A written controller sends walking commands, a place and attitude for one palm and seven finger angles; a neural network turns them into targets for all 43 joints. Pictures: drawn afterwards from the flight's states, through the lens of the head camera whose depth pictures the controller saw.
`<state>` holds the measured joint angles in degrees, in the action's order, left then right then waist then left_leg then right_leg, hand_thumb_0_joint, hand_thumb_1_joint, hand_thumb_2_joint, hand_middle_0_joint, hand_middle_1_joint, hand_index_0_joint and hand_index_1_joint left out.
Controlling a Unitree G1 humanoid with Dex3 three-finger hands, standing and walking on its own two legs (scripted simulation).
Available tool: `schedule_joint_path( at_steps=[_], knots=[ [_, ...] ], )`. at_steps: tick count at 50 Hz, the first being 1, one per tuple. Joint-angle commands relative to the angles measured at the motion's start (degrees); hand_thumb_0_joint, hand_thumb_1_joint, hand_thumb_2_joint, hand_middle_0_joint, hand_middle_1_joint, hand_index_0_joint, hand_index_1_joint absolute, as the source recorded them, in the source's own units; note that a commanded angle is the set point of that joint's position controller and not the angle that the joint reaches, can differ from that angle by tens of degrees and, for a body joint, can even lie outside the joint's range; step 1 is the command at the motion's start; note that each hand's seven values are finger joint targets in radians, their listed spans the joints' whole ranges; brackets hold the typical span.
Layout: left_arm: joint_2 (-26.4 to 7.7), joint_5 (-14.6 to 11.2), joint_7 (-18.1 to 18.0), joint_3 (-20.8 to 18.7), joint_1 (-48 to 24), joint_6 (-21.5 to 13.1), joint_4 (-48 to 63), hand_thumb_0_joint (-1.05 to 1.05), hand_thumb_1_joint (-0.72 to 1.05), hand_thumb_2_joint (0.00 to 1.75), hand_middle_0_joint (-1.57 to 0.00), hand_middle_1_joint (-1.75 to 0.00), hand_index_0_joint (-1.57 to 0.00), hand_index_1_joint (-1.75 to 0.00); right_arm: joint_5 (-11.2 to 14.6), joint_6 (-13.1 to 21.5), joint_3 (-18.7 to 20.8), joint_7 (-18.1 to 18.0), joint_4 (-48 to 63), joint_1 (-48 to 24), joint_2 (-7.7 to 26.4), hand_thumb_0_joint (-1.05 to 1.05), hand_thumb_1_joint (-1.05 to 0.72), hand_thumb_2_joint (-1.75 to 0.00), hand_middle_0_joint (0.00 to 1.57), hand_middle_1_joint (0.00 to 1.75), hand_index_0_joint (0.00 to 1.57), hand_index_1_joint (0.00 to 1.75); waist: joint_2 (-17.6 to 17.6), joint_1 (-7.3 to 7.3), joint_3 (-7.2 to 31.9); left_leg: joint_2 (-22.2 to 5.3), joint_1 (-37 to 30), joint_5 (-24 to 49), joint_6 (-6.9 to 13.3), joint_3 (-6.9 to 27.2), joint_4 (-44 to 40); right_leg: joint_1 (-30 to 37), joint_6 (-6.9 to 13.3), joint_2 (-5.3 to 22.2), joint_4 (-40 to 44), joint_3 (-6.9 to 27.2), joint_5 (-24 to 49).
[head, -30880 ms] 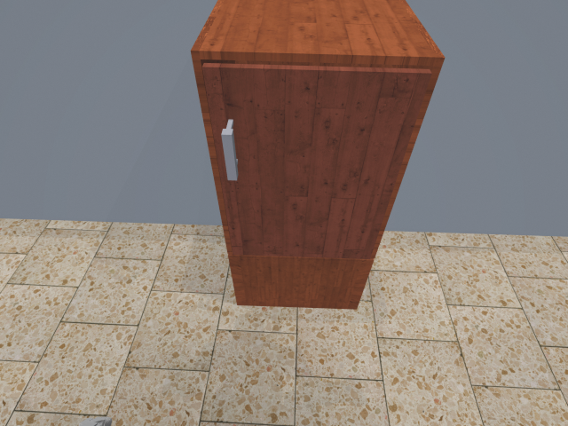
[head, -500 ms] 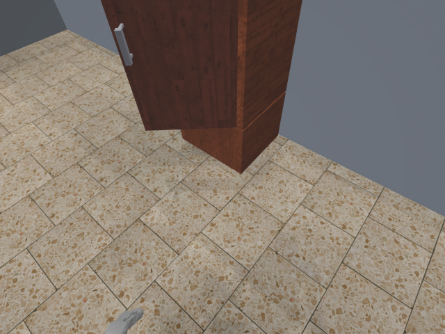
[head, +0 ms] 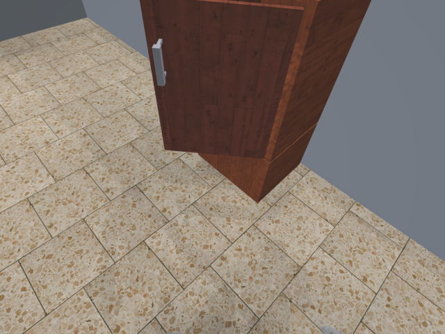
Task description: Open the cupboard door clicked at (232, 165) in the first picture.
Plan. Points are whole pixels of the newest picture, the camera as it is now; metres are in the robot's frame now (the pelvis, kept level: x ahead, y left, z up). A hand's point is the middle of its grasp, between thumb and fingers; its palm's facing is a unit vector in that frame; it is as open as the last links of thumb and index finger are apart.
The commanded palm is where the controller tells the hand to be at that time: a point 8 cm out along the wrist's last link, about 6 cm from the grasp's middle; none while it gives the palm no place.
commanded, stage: take the last steps up to it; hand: left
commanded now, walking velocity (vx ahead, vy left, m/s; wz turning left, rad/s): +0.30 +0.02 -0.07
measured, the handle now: (160, 62) +0.80 +0.27 +0.03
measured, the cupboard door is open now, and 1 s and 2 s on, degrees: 41 41 41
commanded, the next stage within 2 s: come to a stop and stand still in 0.40 s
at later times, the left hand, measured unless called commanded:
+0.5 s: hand (160, 276) +0.25 +0.16 -0.15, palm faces +0.03 -0.98 -0.22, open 7.2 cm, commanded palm none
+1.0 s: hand (150, 272) +0.26 +0.19 -0.17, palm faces +0.01 -0.97 -0.25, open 7.4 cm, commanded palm none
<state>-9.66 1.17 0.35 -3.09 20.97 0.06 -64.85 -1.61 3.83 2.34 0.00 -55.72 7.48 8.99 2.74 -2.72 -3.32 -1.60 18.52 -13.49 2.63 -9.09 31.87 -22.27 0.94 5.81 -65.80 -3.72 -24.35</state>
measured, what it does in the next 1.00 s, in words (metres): walks ahead: right foot, then left foot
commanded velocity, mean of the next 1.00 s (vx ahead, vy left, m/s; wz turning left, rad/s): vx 0.02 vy -0.01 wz -0.01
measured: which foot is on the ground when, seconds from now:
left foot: down 0.00-0.32, up 0.34-0.62, down 0.64-1.00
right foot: up 0.00-0.30, down 0.32-0.72, up 0.74-1.00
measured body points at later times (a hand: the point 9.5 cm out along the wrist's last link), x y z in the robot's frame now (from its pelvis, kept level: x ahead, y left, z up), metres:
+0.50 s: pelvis +0.17 -0.02 +0.01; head +0.20 -0.03 +0.46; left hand +0.24 +0.21 -0.13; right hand +0.13 -0.24 -0.15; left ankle +0.16 +0.10 -0.67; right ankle +0.17 -0.11 -0.73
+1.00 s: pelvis +0.19 -0.01 +0.00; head +0.23 -0.02 +0.45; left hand +0.26 +0.24 -0.15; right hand +0.28 -0.25 -0.15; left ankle +0.28 +0.11 -0.73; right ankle +0.16 -0.14 -0.72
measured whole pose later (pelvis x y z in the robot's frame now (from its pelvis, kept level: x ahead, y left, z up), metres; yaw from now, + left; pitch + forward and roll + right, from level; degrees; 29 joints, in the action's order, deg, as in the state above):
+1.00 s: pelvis +0.19 -0.01 +0.00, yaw -3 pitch +0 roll -1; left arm -11.5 0.7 -1.3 -3.3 11.5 2.6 -56.6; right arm -1.3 -1.9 3.2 -1.6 -57.2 6.0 10.4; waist -1.1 -0.6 -4.1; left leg -4.4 22.3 -8.9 0.1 -5.1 31.3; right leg -15.3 -0.5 1.9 -38.7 -3.0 -24.1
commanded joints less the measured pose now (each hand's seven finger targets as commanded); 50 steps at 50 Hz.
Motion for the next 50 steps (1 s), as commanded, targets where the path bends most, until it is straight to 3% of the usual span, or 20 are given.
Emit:
schedule_joint_path(
  at_steps=[1, 10, 14, 15, 16, 17, 18, 20, 22, 27, 29, 30, 32, 36, 37, 41, 43, 48, 49, 50],
  knots=[
    [-1.51, 0.41, 0.46, -0.43, -2.33, -2.00, 6.03, 0.00, 0.90, 0.90, -0.20, -0.30, -0.20, -0.30, 0.14, 0.68, 1.08, -1.38, -1.81, 11.15, 7.19, 0.00, -0.90, -0.90, 0.20, 0.30, 0.20, 0.30, -7.73, 2.88, 2.24, -15.89, -10.20, 7.70, 6.20, 13.18, -20.80, -10.70, -0.50, 2.14, 0.05, 2.12, 5.88],
    [-1.77, 0.38, 0.81, -0.30, -11.09, -1.26, 10.15, 0.00, 0.90, 0.90, -0.20, -0.30, -0.20, -0.30, -0.33, -0.13, 1.24, -0.97, -3.97, 13.93, 7.79, 0.00, -0.90, -0.90, 0.20, 0.30, 0.20, 0.30, -7.37, 3.09, -1.28, -14.61, -10.11, 7.52, 7.45, 8.59, -20.58, -3.05, -0.81, -0.04, 25.28, -1.36, 9.57],
    [-4.25, 0.47, 0.58, -0.88, -6.06, -1.89, 8.53, 0.00, 0.90, 0.90, -0.20, -0.30, -0.20, -0.30, 0.00, -0.85, 0.72, -0.92, -5.22, 13.47, 7.45, 0.00, -0.90, -0.90, 0.20, 0.30, 0.20, 0.30, -3.95, -0.02, -0.19, -9.86, -4.80, 6.33, 3.15, 5.46, -9.21, 13.48, 0.49, -2.90, 36.50, -3.06, 12.96],
    [-7.83, 0.55, 0.24, -1.70, 0.27, -2.58, 6.72, 0.00, 0.90, 0.90, -0.20, -0.30, -0.20, -0.30, 0.51, -0.69, 0.44, -0.71, -5.00, 13.30, 6.07, 0.00, -0.90, -0.90, 0.20, 0.30, 0.20, 0.30, 2.29, -2.68, 3.19, -5.50, 2.31, 3.16, 0.63, 1.74, 2.18, 24.89, 2.85, 2.83, 39.64, 4.81, 14.13],
    [-13.10, 0.42, -0.29, -2.79, 6.32, -2.96, 4.92, 0.00, 0.90, 0.90, -0.20, -0.30, -0.20, -0.30, 0.82, -0.68, 0.28, -0.11, -3.75, 13.95, 3.90, 0.00, -0.90, -0.90, 0.20, 0.30, 0.20, 0.30, 14.83, -3.93, 5.14, 1.53, 14.53, -13.73, -2.11, -2.62, 16.82, 34.32, 8.74, 15.87, 46.57, 22.22, 17.06],
    [-13.68, -0.42, -0.81, -2.89, 8.25, -3.31, 4.46, 0.00, 0.90, 0.90, -0.20, -0.30, -0.20, -0.30, 0.79, -1.10, 0.51, -0.29, -3.10, 10.96, 6.19, 0.00, -0.90, -0.90, 0.20, 0.30, 0.20, 0.30, 15.98, -5.14, 6.28, 0.33, 16.24, -22.51, -2.16, 3.44, 28.96, 31.25, 12.80, 20.36, 50.78, 28.98, 20.76],
    [-11.54, -0.37, -1.25, -2.21, 3.92, -3.32, 5.39, 0.00, 0.90, 0.90, -0.20, -0.30, -0.20, -0.30, 0.76, -1.13, 0.97, -0.40, -2.93, 8.46, 5.99, 0.00, -0.90, -0.90, 0.20, 0.30, 0.20, 0.30, 12.11, -3.52, 3.56, -1.40, 18.10, -18.18, -2.21, 7.68, 33.56, 26.86, 13.09, 19.09, 51.10, 25.99, 23.27],
    [-7.88, -0.52, -1.54, -1.20, -2.48, -3.47, 7.40, 0.00, 0.90, 0.90, -0.20, -0.30, -0.20, -0.30, 0.64, -1.78, 0.73, -0.32, -3.76, 8.48, 4.20, 0.00, -0.90, -0.90, 0.20, 0.30, 0.20, 0.30, 3.77, 0.07, 2.25, -4.13, 15.64, -10.67, -3.28, 9.13, 31.63, 20.07, 10.83, 15.26, 51.38, 14.61, 26.13],
    [-6.33, -0.20, -1.55, -0.73, -4.78, -4.02, 7.62, 0.00, 0.90, 0.90, -0.20, -0.30, -0.20, -0.30, 0.47, -2.40, 0.32, -0.02, -5.19, 11.46, 1.85, 0.00, -0.90, -0.90, 0.20, 0.30, 0.20, 0.30, 3.79, 2.57, 3.09, -4.23, 10.20, -7.49, -4.15, 7.16, 24.99, 15.78, 8.88, 12.14, 51.63, 6.62, 31.21],
    [-5.78, -0.08, -1.45, -0.38, -4.62, -3.95, 5.69, 0.00, 0.90, 0.90, -0.20, -0.30, -0.20, -0.30, 0.75, -2.55, -0.46, -0.05, -5.33, 10.28, -0.48, 0.00, -0.90, -0.90, 0.20, 0.30, 0.20, 0.30, 3.53, 2.61, 2.29, -1.36, 2.99, -2.95, -5.27, 3.71, 7.26, 14.05, 7.96, 8.76, 48.85, 2.27, 39.29],
    [-6.28, -0.52, -1.92, 0.05, -5.71, -3.18, 5.06, 0.00, 0.90, 0.90, -0.20, -0.30, -0.20, -0.30, 0.73, -2.70, -0.86, -0.49, -5.95, 11.05, 0.37, 0.00, -0.90, -0.90, 0.20, 0.30, 0.20, 0.30, 3.61, 3.53, 3.68, 0.11, -3.90, 4.51, -5.36, 3.80, -1.68, 13.37, 5.51, 6.48, 44.26, 0.94, 40.82],
    [-6.21, -0.64, -2.19, 0.18, -5.93, -2.70, 4.75, 0.00, 0.90, 0.90, -0.20, -0.30, -0.20, -0.30, 0.72, -2.62, -0.63, -0.66, -6.53, 11.77, 1.58, 0.00, -0.90, -0.90, 0.20, 0.30, 0.20, 0.30, 3.14, 4.15, 4.29, -1.01, -8.57, 13.06, -4.98, 4.89, -6.59, 11.50, 3.71, 5.64, 41.30, 0.66, 38.09],
    [-4.34, -0.89, -2.91, 0.79, -2.84, -1.38, 4.84, 0.00, 0.90, 0.90, -0.20, -0.30, -0.20, -0.30, 0.71, -2.49, 0.30, -1.41, -5.96, 12.08, 7.52, 0.00, -0.90, -0.90, 0.20, 0.30, 0.20, 0.30, -5.79, 3.23, 6.25, -10.53, -13.19, 40.21, -0.32, 12.15, -4.58, 8.44, -0.63, 1.17, 37.72, -1.12, 20.66],
    [-4.85, -0.91, -2.84, 0.69, -2.43, 1.43, 5.60, 0.00, 0.90, 0.90, -0.20, -0.30, -0.20, -0.30, 0.91, -3.88, 1.12, -3.15, -4.73, 9.22, 10.67, 0.00, -0.90, -0.90, 0.20, 0.30, 0.20, 0.30, -17.59, 3.33, 3.56, -17.16, -10.45, 52.34, 6.37, 17.77, -9.54, 6.51, -2.21, -2.28, 24.88, -0.94, -4.46],
    [-5.74, -0.95, -2.71, 0.39, -2.75, 1.94, 6.19, 0.00, 0.90, 0.90, -0.20, -0.30, -0.20, -0.30, 0.65, -4.13, 1.57, -3.54, -4.27, 9.88, 11.51, 0.00, -0.90, -0.90, 0.20, 0.30, 0.20, 0.30, -16.88, 3.98, 5.51, -18.90, -12.06, 54.72, 8.26, 19.50, -9.71, 3.90, -2.15, -2.98, 18.20, 0.83, -10.16],
    [-4.71, -0.66, -2.21, -0.58, -5.06, 2.43, 8.13, 0.00, 0.90, 0.90, -0.20, -0.30, -0.20, -0.30, 0.19, -4.94, 2.97, -3.77, -1.41, 6.48, 12.95, 0.00, -0.90, -0.90, 0.20, 0.30, 0.20, 0.30, -8.15, 4.29, 9.69, -19.92, -14.84, 45.86, 10.48, 17.87, -7.21, -1.64, -1.99, -3.91, 8.63, 3.89, -10.10],
    [-4.29, -0.58, -2.02, -0.87, -4.84, 2.85, 9.09, 0.00, 0.90, 0.90, -0.20, -0.30, -0.20, -0.30, 0.09, -5.04, 3.11, -3.49, -0.29, 4.27, 12.97, 0.00, -0.90, -0.90, 0.20, 0.30, 0.20, 0.30, -10.11, 3.61, 9.87, -18.79, -10.89, 35.60, 9.34, 16.41, -8.98, -0.16, -2.33, -4.06, 8.73, 3.88, -8.03],
    [-3.25, -0.15, -1.58, -0.58, 0.54, 1.97, 8.14, 0.00, 0.90, 0.90, -0.20, -0.30, -0.20, -0.30, 0.16, -5.36, 2.93, -2.08, 0.73, 1.25, 11.45, 0.00, -0.90, -0.90, 0.20, 0.30, 0.20, 0.30, -10.35, 0.99, 8.77, -13.26, -0.02, 1.62, 4.13, 14.63, -10.83, 14.12, -1.47, -4.59, 33.41, -0.55, 4.51],
    [-4.60, 0.18, -1.77, -0.59, 2.08, 1.48, 7.43, 0.00, 0.90, 0.90, -0.20, -0.30, -0.20, -0.30, 0.54, -5.55, 2.68, -1.66, 0.69, 1.63, 9.53, 0.00, -0.90, -0.90, 0.20, 0.30, 0.20, 0.30, -5.43, 0.53, 7.02, -9.02, 4.29, -6.72, 1.20, 12.17, -8.34, 17.89, -1.03, -3.30, 41.74, 1.16, 7.00],
    [-7.95, 0.62, -2.05, -0.65, 0.79, 0.77, 7.85, 0.00, 0.90, 0.90, -0.20, -0.30, -0.20, -0.30, 1.07, -6.01, 2.04, -1.12, 1.23, 1.73, 5.81, 0.00, -0.90, -0.90, 0.20, 0.30, 0.20, 0.30, 6.64, 1.31, 3.90, -2.82, 7.74, -14.16, -2.80, 8.19, -1.84, 14.20, 2.33, 6.09, 51.54, 14.15, -3.74]
  ],
)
